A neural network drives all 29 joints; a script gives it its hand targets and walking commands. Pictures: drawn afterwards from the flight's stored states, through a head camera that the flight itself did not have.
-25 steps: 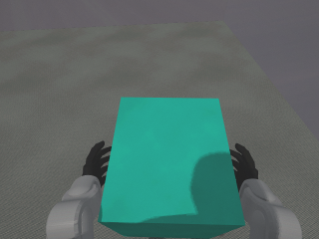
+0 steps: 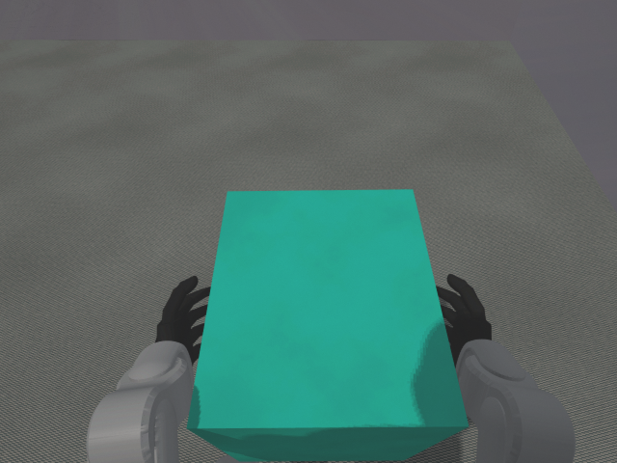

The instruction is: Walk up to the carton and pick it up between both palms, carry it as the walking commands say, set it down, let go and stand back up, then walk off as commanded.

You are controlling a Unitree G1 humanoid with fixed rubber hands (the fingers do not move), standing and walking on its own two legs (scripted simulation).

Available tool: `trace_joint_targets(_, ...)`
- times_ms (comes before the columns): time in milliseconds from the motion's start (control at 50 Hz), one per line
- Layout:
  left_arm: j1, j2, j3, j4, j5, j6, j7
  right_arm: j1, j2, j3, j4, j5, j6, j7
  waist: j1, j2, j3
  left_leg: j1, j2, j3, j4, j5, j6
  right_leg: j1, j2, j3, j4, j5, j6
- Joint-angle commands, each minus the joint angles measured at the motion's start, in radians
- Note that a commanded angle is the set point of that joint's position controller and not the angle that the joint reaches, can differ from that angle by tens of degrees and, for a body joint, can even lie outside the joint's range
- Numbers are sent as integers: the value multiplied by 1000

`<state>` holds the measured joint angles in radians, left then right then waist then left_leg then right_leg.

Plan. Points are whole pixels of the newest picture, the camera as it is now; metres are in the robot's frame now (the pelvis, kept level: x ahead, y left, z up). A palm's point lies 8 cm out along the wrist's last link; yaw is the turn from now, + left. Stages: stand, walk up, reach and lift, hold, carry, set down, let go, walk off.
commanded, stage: carry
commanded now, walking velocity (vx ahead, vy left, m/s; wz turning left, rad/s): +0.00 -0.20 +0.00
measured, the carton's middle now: (320, 333) +0.27 +0.00 +0.03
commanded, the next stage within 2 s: none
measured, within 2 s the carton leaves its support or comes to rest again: neither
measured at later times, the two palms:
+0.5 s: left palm (185, 422) +0.15 +0.13 +0.09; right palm (498, 374) +0.20 -0.18 +0.09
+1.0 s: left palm (172, 460) +0.12 +0.13 +0.10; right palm (518, 416) +0.16 -0.18 +0.10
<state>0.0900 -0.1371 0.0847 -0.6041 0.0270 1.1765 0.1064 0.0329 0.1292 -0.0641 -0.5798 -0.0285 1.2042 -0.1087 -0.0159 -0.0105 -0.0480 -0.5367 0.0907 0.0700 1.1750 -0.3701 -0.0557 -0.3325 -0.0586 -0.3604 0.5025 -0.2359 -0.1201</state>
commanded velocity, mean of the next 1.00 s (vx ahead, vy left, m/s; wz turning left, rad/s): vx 0.00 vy -0.06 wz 0.00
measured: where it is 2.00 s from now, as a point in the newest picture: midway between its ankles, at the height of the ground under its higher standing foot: outside the picture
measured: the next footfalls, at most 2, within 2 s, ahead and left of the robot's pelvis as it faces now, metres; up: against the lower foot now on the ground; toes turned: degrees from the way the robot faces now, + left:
left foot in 0.18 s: -0.02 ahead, +0.14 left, +0.00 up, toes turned +16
right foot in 0.28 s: +0.05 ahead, -0.11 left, +0.00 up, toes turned -8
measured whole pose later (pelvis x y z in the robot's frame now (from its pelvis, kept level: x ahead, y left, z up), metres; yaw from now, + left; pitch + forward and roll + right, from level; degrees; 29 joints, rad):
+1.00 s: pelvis -0.09 -0.05 +0.00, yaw +7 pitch +2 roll +1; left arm 0.04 -0.13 0.08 -0.57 0.03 1.22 0.10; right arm 0.04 0.13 -0.08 -0.57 -0.04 1.22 -0.11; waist 0.00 0.00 -0.09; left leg -0.27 0.01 0.14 0.50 -0.26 0.02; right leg -0.39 -0.05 -0.27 0.44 -0.11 -0.07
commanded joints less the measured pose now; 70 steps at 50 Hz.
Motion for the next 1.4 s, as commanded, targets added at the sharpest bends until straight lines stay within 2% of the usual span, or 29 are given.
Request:
trace_joint_targets(0,-355,-669,-670,-72,-267,3,-127,-350,701,692,-70,250,-10,97,6,-161,-150,23,-2,53,-22,-18,-4,148,-252,190,-249,148,282)
trace_joint_targets(40,-383,-669,-669,-77,-270,3,-134,-335,706,691,-70,240,-12,92,-2,-238,-145,152,-37,142,-204,-78,4,124,-195,110,-301,193,362)
trace_joint_targets(60,-393,-671,-672,-78,-270,4,-137,-329,707,686,-72,232,-13,89,-3,-271,-147,234,-58,202,-336,-128,10,124,-168,65,-321,287,421)
trace_joint_targets(80,-407,-673,-681,-85,-268,5,-138,-311,706,676,-72,226,-14,87,-10,-280,-146,342,-67,246,-509,-186,25,106,-139,28,-300,417,494)
trace_joint_targets(100,-423,-676,-697,-102,-267,6,-136,-281,702,658,-71,224,-16,85,-21,-247,-158,436,-77,298,-710,-205,55,121,-112,0,-221,567,551)
trace_joint_targets(120,-405,-674,-709,-98,-265,9,-130,-278,695,639,-76,226,-18,84,-22,-60,-164,443,-31,272,-922,-16,94,184,-81,-10,33,573,510)
trace_joint_targets(140,-348,-651,-700,-68,-248,15,-122,-276,692,630,-67,234,-15,83,24,208,-203,453,78,61,-885,239,86,126,-141,151,216,44,307)
trace_joint_targets(160,-305,-618,-675,-33,-229,22,-113,-216,648,634,-42,226,3,85,12,181,-230,505,220,-143,-869,212,135,-32,-128,223,268,-168,225)
trace_joint_targets(180,-273,-593,-643,-7,-210,29,-108,-237,603,645,-31,230,18,90,16,205,-207,470,385,-256,-860,314,173,-145,-94,246,359,-244,216)
trace_joint_targets(200,-376,-601,-676,-51,-232,32,-114,-268,614,635,-2,220,19,97,2,281,-159,309,424,-222,-866,353,181,-90,-136,325,402,-250,187)
trace_joint_targets(240,-490,-667,-687,-69,-266,25,-133,-407,688,656,-48,246,6,112,18,228,-47,130,245,-56,-830,168,85,4,-100,248,243,-182,172)
trace_joint_targets(260,-498,-689,-677,-55,-271,18,-141,-445,711,668,-65,254,0,112,28,152,-26,102,174,3,-749,101,58,70,-71,198,89,-101,171)
trace_joint_targets(280,-482,-687,-674,-50,-271,14,-146,-428,716,678,-70,243,-5,109,29,21,-33,59,110,3,-678,70,46,135,-67,208,-3,-56,164)
trace_joint_targets(300,-455,-695,-667,-29,-273,10,-142,-408,713,677,-82,236,-4,106,29,-199,-69,41,18,59,-517,-56,17,123,-197,406,-155,85,109)
trace_joint_targets(320,-420,-709,-673,-27,-280,10,-140,-383,700,677,-82,232,0,101,34,-300,-136,36,-18,61,-317,-202,9,130,-285,528,-219,195,39)
trace_joint_targets(340,-419,-716,-686,-44,-292,10,-139,-365,714,676,-62,237,-1,99,34,-215,-178,29,-18,24,-170,-248,18,132,-315,526,-202,250,4)
trace_joint_targets(360,-423,-716,-690,-57,-296,8,-138,-363,732,682,-49,247,-4,101,32,-118,-210,34,-7,-6,-105,-217,27,128,-311,497,-189,218,-8)
trace_joint_targets(380,-418,-713,-684,-55,-291,7,-138,-354,739,685,-39,249,-6,103,30,-76,-221,32,1,-18,-85,-173,33,129,-302,463,-177,187,-18)
trace_joint_targets(440,-407,-720,-691,-54,-286,5,-139,-342,732,679,-39,249,-12,107,24,-87,-210,63,-6,3,-211,-111,40,114,-258,384,-171,112,-9)
trace_joint_targets(540,-387,-700,-679,-41,-262,10,-129,-309,684,654,-37,239,-8,101,26,-106,-204,199,-50,37,-543,-90,89,83,-264,409,-223,-57,-8)
trace_joint_targets(580,-372,-684,-670,-32,-248,13,-122,-310,678,649,-38,240,-4,102,21,-55,-168,272,-37,17,-767,31,101,47,-227,367,-196,-103,45)
trace_joint_targets(600,-361,-675,-663,-23,-237,15,-118,-316,676,645,-39,242,-2,104,25,-29,-171,332,10,-20,-803,56,102,12,-203,341,-185,-100,83)
trace_joint_targets(620,-409,-674,-691,-71,-255,17,-121,-325,688,634,-27,236,-9,106,15,100,-143,257,97,-133,-814,-22,118,-9,-144,279,-137,-91,122)
trace_joint_targets(640,-440,-677,-696,-86,-257,17,-122,-340,695,643,-39,246,-10,109,14,138,-137,198,126,-176,-862,-90,124,34,-118,268,-97,-71,130)
trace_joint_targets(660,-445,-685,-693,-82,-257,17,-120,-348,701,647,-47,249,-11,111,16,127,-131,157,126,-163,-865,-99,116,75,-111,261,-85,-50,130)
trace_joint_targets(720,-419,-674,-683,-54,-249,24,-116,-345,686,644,-46,238,-3,107,20,15,-130,157,55,-75,-793,-38,87,101,-148,307,-170,-105,120)
trace_joint_targets(800,-408,-662,-667,-40,-247,34,-114,-334,671,635,-45,232,11,101,17,-13,-127,203,22,-44,-755,-9,90,47,-176,339,-230,-205,113)
trace_joint_targets(1080,-412,-666,-655,-46,-241,31,-112,-354,681,650,-62,246,13,104,16,-12,-152,218,23,-45,-787,8,96,73,-172,329,-218,-175,111)
trace_joint_targets(1380,-425,-674,-655,-29,-246,27,-115,-353,676,642,-46,236,8,103,18,1,-162,247,46,-66,-813,107,101,124,-155,300,-142,23,107)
